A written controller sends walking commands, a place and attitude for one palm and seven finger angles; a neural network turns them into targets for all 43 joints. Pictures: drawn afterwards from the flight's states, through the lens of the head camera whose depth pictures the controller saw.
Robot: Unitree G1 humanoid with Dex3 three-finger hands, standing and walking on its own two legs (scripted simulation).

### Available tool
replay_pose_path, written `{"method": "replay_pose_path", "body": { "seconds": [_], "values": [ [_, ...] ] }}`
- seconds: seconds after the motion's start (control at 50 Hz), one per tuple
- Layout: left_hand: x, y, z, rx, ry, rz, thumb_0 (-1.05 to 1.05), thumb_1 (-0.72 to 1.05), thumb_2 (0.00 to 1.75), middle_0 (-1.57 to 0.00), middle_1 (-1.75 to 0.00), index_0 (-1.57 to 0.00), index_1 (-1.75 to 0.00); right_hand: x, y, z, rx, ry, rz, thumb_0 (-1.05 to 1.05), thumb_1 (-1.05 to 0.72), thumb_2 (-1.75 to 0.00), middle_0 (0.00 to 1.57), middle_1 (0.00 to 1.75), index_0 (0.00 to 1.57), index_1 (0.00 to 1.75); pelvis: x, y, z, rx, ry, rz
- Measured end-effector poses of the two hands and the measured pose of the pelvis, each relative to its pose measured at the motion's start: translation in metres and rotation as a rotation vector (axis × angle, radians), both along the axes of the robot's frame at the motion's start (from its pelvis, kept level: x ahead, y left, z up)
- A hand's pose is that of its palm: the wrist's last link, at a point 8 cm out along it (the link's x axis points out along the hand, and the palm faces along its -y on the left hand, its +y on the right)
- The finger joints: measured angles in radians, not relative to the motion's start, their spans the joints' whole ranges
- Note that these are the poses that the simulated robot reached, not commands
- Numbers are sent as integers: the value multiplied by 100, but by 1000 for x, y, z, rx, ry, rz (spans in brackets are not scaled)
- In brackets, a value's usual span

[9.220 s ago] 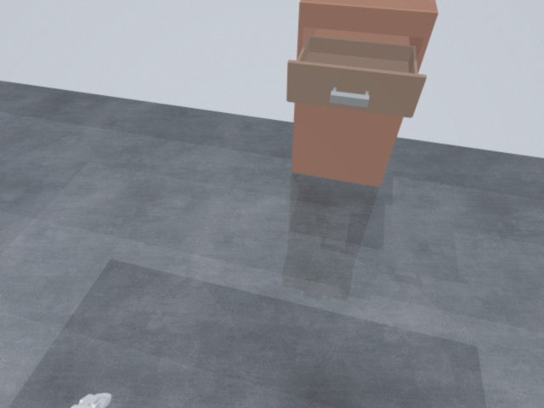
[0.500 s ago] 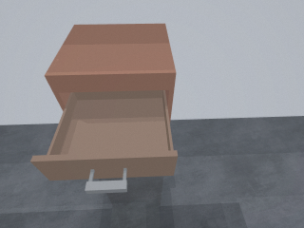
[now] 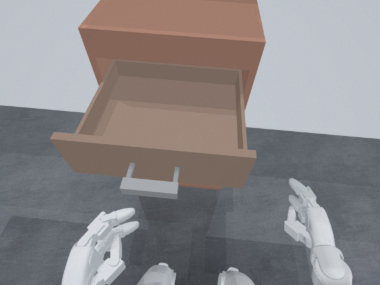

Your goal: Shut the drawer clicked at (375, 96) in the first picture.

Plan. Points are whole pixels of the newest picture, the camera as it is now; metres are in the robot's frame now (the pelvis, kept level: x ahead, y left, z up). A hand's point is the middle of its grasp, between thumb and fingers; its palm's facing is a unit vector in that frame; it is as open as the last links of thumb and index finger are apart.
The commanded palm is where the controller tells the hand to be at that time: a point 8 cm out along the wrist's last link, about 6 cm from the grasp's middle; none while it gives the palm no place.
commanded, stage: raise the hand and make a fist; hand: left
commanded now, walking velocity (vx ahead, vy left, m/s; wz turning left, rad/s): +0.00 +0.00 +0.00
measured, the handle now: (152, 178) +0.33 +0.13 +0.01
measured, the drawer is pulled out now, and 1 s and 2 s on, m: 0.30 0.30 0.30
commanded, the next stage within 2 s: bring the fist close to the handle in 1.42 s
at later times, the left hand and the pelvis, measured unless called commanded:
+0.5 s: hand (123, 248) +0.17 +0.13 +0.08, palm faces +0.04 -1.00 +0.01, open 3.3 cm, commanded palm +0.12 +0.18 +0.08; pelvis +0.01 +0.01 +0.01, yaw +0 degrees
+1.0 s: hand (121, 254) +0.16 +0.12 +0.11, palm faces +0.05 -1.00 +0.02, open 3.2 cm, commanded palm +0.10 +0.17 +0.11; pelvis +0.02 +0.01 +0.02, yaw +0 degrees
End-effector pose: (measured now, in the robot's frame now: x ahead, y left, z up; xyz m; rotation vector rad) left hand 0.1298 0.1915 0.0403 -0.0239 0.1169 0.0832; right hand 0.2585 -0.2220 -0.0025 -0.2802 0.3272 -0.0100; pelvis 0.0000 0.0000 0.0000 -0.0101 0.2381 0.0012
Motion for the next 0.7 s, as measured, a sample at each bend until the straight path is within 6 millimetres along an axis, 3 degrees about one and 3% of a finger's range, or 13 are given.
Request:
{"method": "replay_pose_path", "body": {
  "seconds": [0.08,0.16,0.24,0.36,0.44,0.52,0.7],
  "values": [
    [6,7,19,26,-92,31,2,90,90,-58,-72,-59,-72,-10,30,-26,58,76,58,1,-91,-90,19,30,20,30,-3,-1,-4,-19,15,16],
    [24,-6,30,13,-119,-67,2,90,90,-66,-81,-67,-81,-39,46,-52,117,195,54,1,-91,-89,20,30,20,30,-5,0,-4,-26,22,19],
    [34,-15,25,0,-22,-133,1,90,90,-75,-90,-75,-89,-72,41,-68,144,310,-26,1,-90,-89,20,30,20,30,-2,2,2,-18,23,6],
    [26,-3,31,15,33,-43,1,90,90,-87,-103,-87,-102,-99,11,-68,101,375,-139,2,-90,-89,20,30,20,30,5,5,9,-12,22,-8],
    [19,-2,42,17,-14,-24,2,90,90,-95,-111,-94,-111,-97,-7,-60,48,353,-164,2,-91,-89,20,30,20,30,8,6,9,-13,23,-5],
    [16,-9,44,6,-29,-56,1,90,90,-103,-120,-102,-120,-82,-16,-50,18,303,-169,2,-91,-90,20,30,20,30,10,8,8,-14,24,-3],
    [10,-10,56,2,-23,-30,1,90,90,-121,-139,-121,-139,-40,8,-26,66,190,-113,2,-91,-90,19,30,20,30,17,9,12,-17,7,1]
  ]
}}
